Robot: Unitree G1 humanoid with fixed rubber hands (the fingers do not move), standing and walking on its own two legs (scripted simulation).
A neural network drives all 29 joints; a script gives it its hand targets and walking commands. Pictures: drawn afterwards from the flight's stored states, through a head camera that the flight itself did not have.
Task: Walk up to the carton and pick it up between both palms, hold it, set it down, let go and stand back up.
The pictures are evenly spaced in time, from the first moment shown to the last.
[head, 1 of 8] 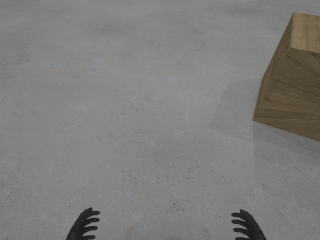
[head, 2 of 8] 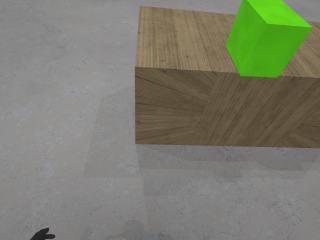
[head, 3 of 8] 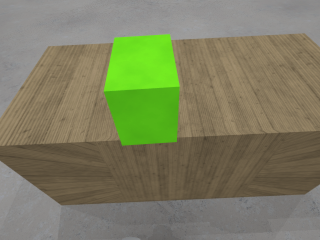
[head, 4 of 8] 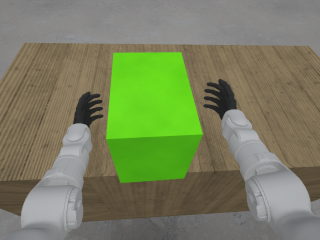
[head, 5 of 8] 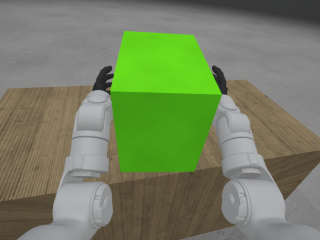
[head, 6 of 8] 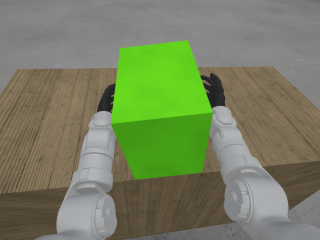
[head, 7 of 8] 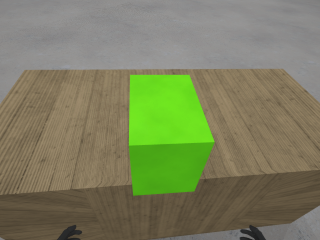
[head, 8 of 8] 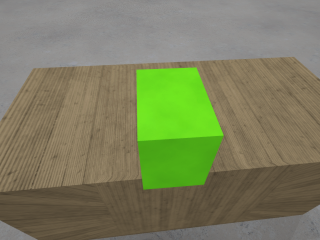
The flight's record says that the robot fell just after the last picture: no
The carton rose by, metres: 0.20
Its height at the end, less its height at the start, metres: +0.00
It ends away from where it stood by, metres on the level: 0.06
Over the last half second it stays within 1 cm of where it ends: yes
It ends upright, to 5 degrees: yes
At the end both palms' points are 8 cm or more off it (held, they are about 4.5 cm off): yes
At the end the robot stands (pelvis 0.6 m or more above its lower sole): yes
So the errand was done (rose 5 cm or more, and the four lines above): yes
